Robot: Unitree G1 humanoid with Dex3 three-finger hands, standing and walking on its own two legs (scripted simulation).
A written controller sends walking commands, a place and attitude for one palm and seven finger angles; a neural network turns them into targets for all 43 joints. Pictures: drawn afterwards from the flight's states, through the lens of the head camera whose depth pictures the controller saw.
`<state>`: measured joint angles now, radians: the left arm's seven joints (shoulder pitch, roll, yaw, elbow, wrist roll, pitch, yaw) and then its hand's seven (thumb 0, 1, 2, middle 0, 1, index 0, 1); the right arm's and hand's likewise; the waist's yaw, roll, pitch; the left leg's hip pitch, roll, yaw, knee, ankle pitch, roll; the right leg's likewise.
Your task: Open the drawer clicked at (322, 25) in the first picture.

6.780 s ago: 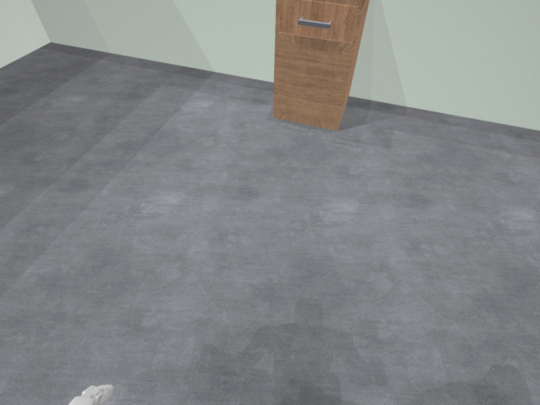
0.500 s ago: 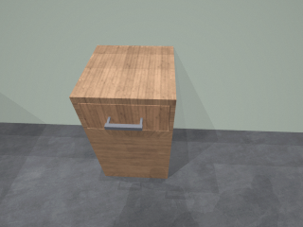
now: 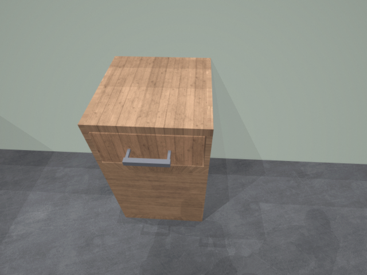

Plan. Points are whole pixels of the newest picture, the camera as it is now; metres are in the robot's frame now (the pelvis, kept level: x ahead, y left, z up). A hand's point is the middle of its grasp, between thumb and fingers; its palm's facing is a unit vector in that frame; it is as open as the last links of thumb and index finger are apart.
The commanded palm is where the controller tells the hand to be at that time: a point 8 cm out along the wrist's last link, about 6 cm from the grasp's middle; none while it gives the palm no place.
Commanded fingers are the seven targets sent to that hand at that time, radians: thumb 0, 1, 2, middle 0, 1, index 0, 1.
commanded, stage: come to a stop and stand still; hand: left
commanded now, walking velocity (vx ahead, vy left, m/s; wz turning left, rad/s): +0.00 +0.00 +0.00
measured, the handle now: (147, 157) +0.51 +0.16 -0.14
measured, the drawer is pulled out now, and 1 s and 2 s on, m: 0.00 0.00 0.00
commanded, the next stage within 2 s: look again from close up in 0.72 s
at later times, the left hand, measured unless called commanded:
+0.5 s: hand out of the picture +0.02 +0.14 -0.17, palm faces +0.02 -0.98 -0.19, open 7.3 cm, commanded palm none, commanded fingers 0.00 0.90 0.90 -0.20 -0.30 -0.20 -0.30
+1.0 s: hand out of the picture +0.02 +0.11 -0.17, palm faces +0.04 -0.98 -0.18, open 7.3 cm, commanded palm none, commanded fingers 0.00 0.90 0.90 -0.20 -0.30 -0.20 -0.30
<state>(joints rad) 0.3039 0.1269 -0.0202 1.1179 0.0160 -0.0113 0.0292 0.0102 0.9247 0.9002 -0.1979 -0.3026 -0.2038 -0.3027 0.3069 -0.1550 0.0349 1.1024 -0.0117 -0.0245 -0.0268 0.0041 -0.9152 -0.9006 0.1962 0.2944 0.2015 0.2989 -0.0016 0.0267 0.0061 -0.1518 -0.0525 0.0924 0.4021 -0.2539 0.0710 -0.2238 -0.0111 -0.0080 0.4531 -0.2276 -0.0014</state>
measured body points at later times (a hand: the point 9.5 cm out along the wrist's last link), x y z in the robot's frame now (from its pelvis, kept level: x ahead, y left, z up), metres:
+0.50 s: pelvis +0.03 -0.03 +0.00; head +0.04 -0.04 +0.45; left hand +0.02 +0.19 -0.16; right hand +0.02 -0.24 -0.17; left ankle -0.02 +0.07 -0.74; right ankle +0.01 -0.12 -0.74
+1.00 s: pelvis +0.04 -0.05 +0.00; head +0.04 -0.06 +0.45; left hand +0.02 +0.16 -0.16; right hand +0.01 -0.25 -0.17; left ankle -0.02 +0.07 -0.74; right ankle +0.01 -0.12 -0.74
